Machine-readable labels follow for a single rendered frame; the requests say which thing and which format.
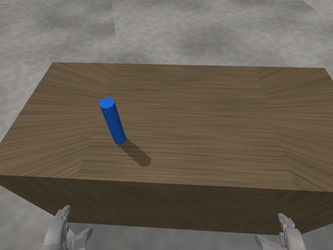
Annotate can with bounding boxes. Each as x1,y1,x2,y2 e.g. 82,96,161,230
99,97,126,145

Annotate right robot hand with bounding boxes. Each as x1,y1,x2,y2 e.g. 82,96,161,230
255,213,307,250

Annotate left robot hand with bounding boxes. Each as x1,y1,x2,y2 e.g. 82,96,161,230
43,205,93,250

